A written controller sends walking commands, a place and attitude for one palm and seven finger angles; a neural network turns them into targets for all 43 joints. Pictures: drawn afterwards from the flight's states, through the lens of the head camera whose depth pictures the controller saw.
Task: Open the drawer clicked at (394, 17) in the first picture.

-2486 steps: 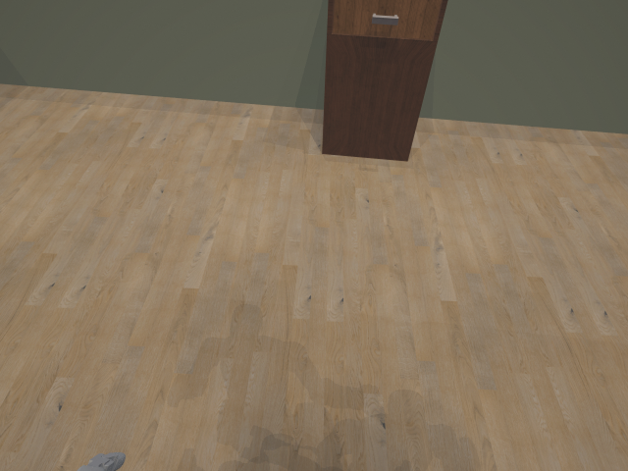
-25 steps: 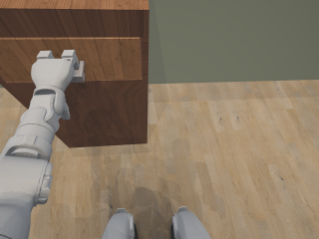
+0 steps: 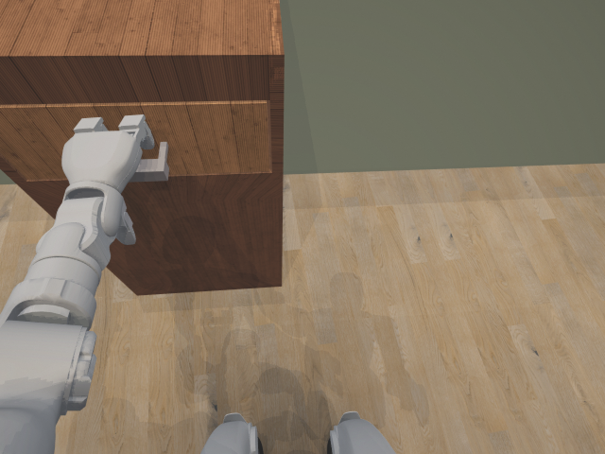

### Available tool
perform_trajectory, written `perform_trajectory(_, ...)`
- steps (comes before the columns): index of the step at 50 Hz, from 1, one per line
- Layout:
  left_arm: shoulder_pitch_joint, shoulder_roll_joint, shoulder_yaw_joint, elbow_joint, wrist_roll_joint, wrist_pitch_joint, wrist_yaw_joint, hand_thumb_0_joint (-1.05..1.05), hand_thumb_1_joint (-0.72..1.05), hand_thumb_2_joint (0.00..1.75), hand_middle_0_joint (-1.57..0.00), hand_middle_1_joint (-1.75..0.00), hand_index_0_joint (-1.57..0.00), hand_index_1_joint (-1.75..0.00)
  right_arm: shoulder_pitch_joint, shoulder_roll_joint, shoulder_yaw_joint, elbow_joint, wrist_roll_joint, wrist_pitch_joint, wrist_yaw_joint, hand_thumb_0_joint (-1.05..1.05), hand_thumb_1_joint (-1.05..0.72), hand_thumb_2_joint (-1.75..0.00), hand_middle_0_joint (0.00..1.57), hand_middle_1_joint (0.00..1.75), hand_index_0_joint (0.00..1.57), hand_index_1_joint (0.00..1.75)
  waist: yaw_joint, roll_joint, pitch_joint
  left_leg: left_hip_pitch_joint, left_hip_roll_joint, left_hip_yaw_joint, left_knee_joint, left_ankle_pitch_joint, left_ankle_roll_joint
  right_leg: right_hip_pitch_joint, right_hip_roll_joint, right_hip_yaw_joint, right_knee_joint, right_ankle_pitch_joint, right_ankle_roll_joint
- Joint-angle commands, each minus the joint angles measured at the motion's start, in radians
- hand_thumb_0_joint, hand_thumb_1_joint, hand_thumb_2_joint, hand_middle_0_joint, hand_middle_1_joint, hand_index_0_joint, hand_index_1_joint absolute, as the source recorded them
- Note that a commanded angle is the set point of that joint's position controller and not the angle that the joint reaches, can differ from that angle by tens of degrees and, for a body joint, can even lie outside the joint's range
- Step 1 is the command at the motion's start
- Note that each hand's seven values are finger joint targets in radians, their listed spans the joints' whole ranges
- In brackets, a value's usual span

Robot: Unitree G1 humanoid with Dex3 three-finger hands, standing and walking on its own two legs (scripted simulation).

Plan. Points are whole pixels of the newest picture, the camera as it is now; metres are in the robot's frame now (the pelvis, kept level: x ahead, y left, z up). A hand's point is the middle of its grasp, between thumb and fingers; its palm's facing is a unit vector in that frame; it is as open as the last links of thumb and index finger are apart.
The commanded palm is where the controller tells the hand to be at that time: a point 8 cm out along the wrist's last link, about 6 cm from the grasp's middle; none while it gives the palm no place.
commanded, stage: lift the fingers back up to retry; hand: left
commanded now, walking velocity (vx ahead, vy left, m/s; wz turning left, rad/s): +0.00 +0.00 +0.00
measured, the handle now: (133, 159) +0.55 +0.23 -0.01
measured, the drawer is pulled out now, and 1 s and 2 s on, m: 0.00 0.00 0.00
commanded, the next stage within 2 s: re-aim the fingers above the handle in 0.40 s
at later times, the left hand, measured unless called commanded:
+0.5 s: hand (119, 174) +0.48 +0.22 +0.05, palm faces -0.04 -0.04 -1.00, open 13.8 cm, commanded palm +0.46 +0.22 +0.11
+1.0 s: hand (116, 170) +0.48 +0.22 +0.05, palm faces -0.04 -0.02 -1.00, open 13.8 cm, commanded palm +0.46 +0.23 +0.11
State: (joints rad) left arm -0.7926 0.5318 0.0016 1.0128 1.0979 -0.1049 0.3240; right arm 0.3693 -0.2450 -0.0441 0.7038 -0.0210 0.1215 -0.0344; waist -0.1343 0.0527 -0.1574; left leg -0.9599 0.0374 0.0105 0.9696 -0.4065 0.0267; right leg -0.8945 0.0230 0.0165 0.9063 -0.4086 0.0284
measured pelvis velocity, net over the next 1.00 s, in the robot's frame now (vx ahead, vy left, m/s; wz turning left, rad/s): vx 0.02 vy -0.02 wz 0.01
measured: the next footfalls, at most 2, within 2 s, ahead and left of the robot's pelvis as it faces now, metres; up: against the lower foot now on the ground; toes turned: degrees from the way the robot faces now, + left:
none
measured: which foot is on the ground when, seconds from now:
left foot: down 0.00-1.00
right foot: down 0.00-1.00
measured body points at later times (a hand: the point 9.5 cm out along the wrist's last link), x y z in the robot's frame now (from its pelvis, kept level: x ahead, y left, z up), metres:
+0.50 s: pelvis +0.03 -0.01 +0.02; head +0.11 -0.01 +0.47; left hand +0.47 +0.22 +0.10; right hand +0.09 -0.28 -0.11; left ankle +0.02 +0.10 -0.68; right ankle +0.01 -0.14 -0.68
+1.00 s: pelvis +0.02 -0.02 +0.02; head +0.11 -0.02 +0.46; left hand +0.48 +0.22 +0.11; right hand +0.05 -0.30 -0.11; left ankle +0.02 +0.10 -0.68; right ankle +0.01 -0.14 -0.68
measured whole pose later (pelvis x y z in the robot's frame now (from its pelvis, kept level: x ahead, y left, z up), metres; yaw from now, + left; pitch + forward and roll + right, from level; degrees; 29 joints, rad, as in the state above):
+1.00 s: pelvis +0.02 -0.02 +0.02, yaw +1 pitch +18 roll -1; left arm -0.71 0.51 0.01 0.98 1.10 -0.12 0.30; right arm 0.34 -0.26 -0.07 0.70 0.00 0.15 -0.02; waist -0.10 0.05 -0.15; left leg -0.76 0.04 0.02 0.82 -0.38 0.00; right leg -0.71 0.02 0.02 0.79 -0.40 0.00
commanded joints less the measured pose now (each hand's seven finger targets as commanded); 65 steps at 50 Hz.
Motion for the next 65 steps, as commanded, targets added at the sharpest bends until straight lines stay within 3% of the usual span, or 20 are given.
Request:
perform_trajectory(1, -0.397, 0.238, 0.066, -0.229, -0.014, 0.01, 0.056, 0.0, -0.5, 0.3, -0.3, -1.2, -0.3, -1.2, 0.121, -0.174, -0.073, -0.043, -0.006, -0.007, 0.001, 0.0, -0.9, -0.9, 0.2, 0.3, 0.2, 0.3, 0.02, 0.087, -0.475, 0.53, -0.028, -0.017, -0.12, 0.429, 0.003, 0.164, 0.052, -0.062, -0.133, 0.29, -0.068)
perform_trajectory(4, -0.373, 0.206, 0.04, -0.196, -0.027, 0.032, 0.037, 0.0, -0.5, 0.3, -0.3, -1.2, -0.3, -1.2, 0.113, -0.173, -0.073, -0.037, 0.002, 0.003, 0.004, 0.0, -0.9, -0.9, 0.2, 0.3, 0.2, 0.3, 0.01, 0.05, -0.404, 0.521, -0.03, -0.008, -0.148, 0.429, 0.006, 0.202, 0.051, -0.06, -0.167, 0.315, -0.068)
perform_trajectory(10, -0.356, 0.216, 0.043, -0.289, -0.038, 0.002, -0.016, 0.0, -0.5, 0.3, -0.3, -1.2, -0.3, -1.2, 0.095, -0.167, -0.078, -0.06, 0.01, 0.012, 0.0, 0.0, -0.9, -0.9, 0.2, 0.3, 0.2, 0.3, 0.028, 0.053, -0.415, 0.589, -0.035, -0.001, -0.185, 0.505, 0.008, 0.288, 0.048, -0.051, -0.198, 0.395, -0.066)
perform_trajectory(12, -0.341, 0.164, 0.006, -0.298, -0.04, -0.008, -0.025, 0.0, -0.5, 0.3, -0.3, -1.2, -0.3, -1.2, 0.086, -0.162, -0.08, -0.063, 0.011, 0.013, 0.004, 0.0, -0.9, -0.9, 0.2, 0.3, 0.2, 0.3, 0.023, 0.058, -0.383, 0.606, -0.033, -0.004, -0.191, 0.527, 0.005, 0.268, 0.048, -0.058, -0.203, 0.39, -0.066)
perform_trajectory(15, -0.253, 0.171, 0.034, -0.248, -0.037, -0.011, -0.028, 0.0, -0.5, 0.3, -0.3, -1.2, -0.3, -1.2, 0.078, -0.162, -0.08, -0.069, 0.011, 0.022, 0.012, 0.0, -0.9, -0.9, 0.2, 0.3, 0.2, 0.3, 0.045, 0.014, -0.345, 0.576, -0.034, 0.001, -0.196, 0.543, 0.005, 0.286, 0.046, -0.055, -0.201, 0.407, -0.067)
perform_trajectory(18, -0.254, 0.133, 0.008, -0.264, -0.028, -0.009, -0.015, 0.0, -0.5, 0.3, -0.3, -1.2, -0.3, -1.2, 0.062, -0.158, -0.082, -0.084, 0.011, 0.027, 0.02, 0.0, -0.9, -0.9, 0.2, 0.3, 0.2, 0.3, 0.043, 0.011, -0.329, 0.566, -0.037, 0.005, -0.202, 0.504, 0.004, 0.282, 0.045, -0.056, -0.203, 0.391, -0.07)
perform_trajectory(25, -0.346, 0.216, 0.076, -0.324, -0.005, -0.012, 0.042, 0.0, -0.5, 0.3, -0.3, -1.2, -0.3, -1.2, 0.049, -0.155, -0.085, -0.085, 0.002, 0.02, 0.016, 0.0, -0.9, -0.9, 0.2, 0.3, 0.2, 0.3, 0.045, 0.039, -0.417, 0.579, -0.048, 0.011, -0.177, 0.516, 0.009, 0.316, 0.041, -0.04, -0.181, 0.438, -0.066)
perform_trajectory(35, -0.322, 0.153, 0.015, -0.251, -0.023, 0.025, 0.001, 0.0, -0.5, 0.3, -0.3, -1.2, -0.3, -1.2, 0.048, -0.154, -0.083, -0.077, 0.011, 0.011, 0.008, 0.0, -0.9, -0.9, 0.2, 0.3, 0.2, 0.3, 0.027, -0.01, -0.383, 0.545, -0.055, 0.025, -0.19, 0.454, 0.017, 0.347, 0.038, -0.03, -0.209, 0.444, -0.058)
perform_trajectory(36, -0.319, 0.188, 0.038, -0.226, -0.018, 0.022, -0.006, 0.0, -0.5, 0.3, -0.3, -1.2, -0.3, -1.2, 0.051, -0.156, -0.08, -0.075, 0.014, 0.012, 0.005, 0.0, -0.9, -0.9, 0.2, 0.3, 0.2, 0.3, 0.028, -0.033, -0.358, 0.52, -0.055, 0.023, -0.194, 0.428, 0.018, 0.343, 0.037, -0.028, -0.212, 0.427, -0.058)
perform_trajectory(39, -0.336, 0.236, 0.074, -0.268, -0.016, -0.011, -0.012, 0.0, -0.5, 0.3, -0.3, -1.2, -0.3, -1.2, 0.051, -0.156, -0.079, -0.079, 0.01, 0.009, 0.0, 0.0, -0.9, -0.9, 0.2, 0.3, 0.2, 0.3, 0.046, -0.011, -0.385, 0.517, -0.057, 0.025, -0.195, 0.433, 0.019, 0.367, 0.035, -0.021, -0.206, 0.433, -0.061)
perform_trajectory(41, -0.293, 0.194, 0.054, -0.261, -0.015, -0.024, -0.006, 0.0, -0.5, 0.3, -0.3, -1.2, -0.3, -1.2, 0.052, -0.148, -0.082, -0.081, 0.01, 0.006, 0.002, 0.0, -0.9, -0.9, 0.2, 0.3, 0.2, 0.3, 0.048, 0.007, -0.381, 0.516, -0.059, 0.03, -0.19, 0.44, 0.018, 0.355, 0.036, -0.023, -0.202, 0.439, -0.061)
perform_trajectory(44, -0.294, 0.278, 0.118, -0.224, -0.011, -0.021, 0.013, 0.0, -0.5, 0.3, -0.3, -1.2, -0.3, -1.2, 0.054, -0.16, -0.077, -0.073, 0.01, 0.007, 0.003, 0.0, -0.9, -0.9, 0.2, 0.3, 0.2, 0.3, 0.058, -0.027, -0.357, 0.462, -0.059, 0.029, -0.194, 0.406, 0.018, 0.364, 0.034, -0.019, -0.199, 0.417, -0.061)
perform_trajectory(46, -0.311, 0.245, 0.081, -0.211, -0.005, -0.009, 0.022, 0.0, -0.5, 0.3, -0.3, -1.2, -0.3, -1.2, 0.053, -0.159, -0.078, -0.076, 0.015, 0.004, 0.004, 0.0, -0.9, -0.9, 0.2, 0.3, 0.2, 0.3, 0.042, -0.019, -0.337, 0.456, -0.058, 0.034, -0.198, 0.373, 0.019, 0.341, 0.033, -0.02, -0.207, 0.392, -0.058)
perform_trajectory(49, -0.338, 0.304, 0.122, -0.231, -0.006, -0.012, 0.025, 0.0, -0.5, 0.3, -0.3, -1.2, -0.3, -1.2, 0.059, -0.167, -0.079, -0.071, 0.01, 0.001, 0.001, 0.0, -0.9, -0.9, 0.2, 0.3, 0.2, 0.3, 0.046, -0.01, -0.389, 0.466, -0.058, 0.033, -0.193, 0.391, 0.021, 0.371, 0.033, -0.013, -0.202, 0.414, -0.057)
perform_trajectory(50, -0.332, 0.289, 0.107, -0.236, -0.004, -0.016, 0.022, 0.0, -0.5, 0.3, -0.3, -1.2, -0.3, -1.2, 0.066, -0.164, -0.081, -0.073, 0.011, -0.001, 0.0, 0.0, -0.9, -0.9, 0.2, 0.3, 0.2, 0.3, 0.047, -0.003, -0.419, 0.479, -0.059, 0.034, -0.189, 0.406, 0.02, 0.376, 0.034, -0.013, -0.196, 0.429, -0.055)
perform_trajectory(53, -0.305, 0.274, 0.1, -0.239, -0.015, -0.026, 0.011, 0.0, -0.5, 0.3, -0.3, -1.2, -0.3, -1.2, 0.066, -0.164, -0.084, -0.067, 0.012, -0.005, -0.001, 0.0, -0.9, -0.9, 0.2, 0.3, 0.2, 0.3, 0.048, 0.003, -0.406, 0.492, -0.058, 0.035, -0.189, 0.41, 0.019, 0.368, 0.036, -0.015, -0.203, 0.428, -0.056)
perform_trajectory(54, -0.315, 0.253, 0.084, -0.233, -0.02, -0.03, 0.006, 0.0, -0.5, 0.3, -0.3, -1.2, -0.3, -1.2, 0.067, -0.165, -0.084, -0.063, 0.011, -0.004, -0.002, 0.0, -0.9, -0.9, 0.2, 0.3, 0.2, 0.3, 0.031, -0.012, -0.4, 0.496, -0.055, 0.028, -0.188, 0.416, 0.019, 0.359, 0.037, -0.017, -0.205, 0.429, -0.057)
perform_trajectory(58, -0.324, 0.198, 0.039, -0.242, -0.022, -0.042, -0.001, 0.0, -0.5, 0.3, -0.3, -1.2, -0.3, -1.2, 0.072, -0.163, -0.088, -0.058, 0.012, -0.008, 0.001, 0.0, -0.9, -0.9, 0.2, 0.3, 0.2, 0.3, 0.027, 0.034, -0.357, 0.526, -0.051, 0.019, -0.197, 0.392, 0.014, 0.291, 0.043, -0.031, -0.212, 0.357, -0.063)
perform_trajectory(61, -0.375, 0.228, 0.049, -0.219, -0.019, -0.041, 0.005, 0.0, -0.5, 0.3, -0.3, -1.2, -0.3, -1.2, 0.076, -0.171, -0.083, -0.046, 0.013, -0.008, -0.002, 0.0, -0.9, -0.9, 0.2, 0.3, 0.2, 0.3, 0.011, 0.011, -0.32, 0.499, -0.048, 0.008, -0.201, 0.344, 0.015, 0.257, 0.04, -0.032, -0.216, 0.307, -0.062)
perform_trajectory(65, -0.4, 0.228, 0.058, -0.241, -0.003, -0.042, 0.03, 0.0, -0.5, 0.3, -0.3, -1.2, -0.3, -1.2, 0.079, -0.166, -0.083, -0.053, 0.007, -0.01, 0.004, 0.0, -0.9, -0.9, 0.2, 0.3, 0.2, 0.3, 0.026, 0.082, -0.399, 0.564, -0.046, -0.005, -0.19, 0.408, 0.005, 0.229, 0.046, -0.046, -0.187, 0.31, -0.069)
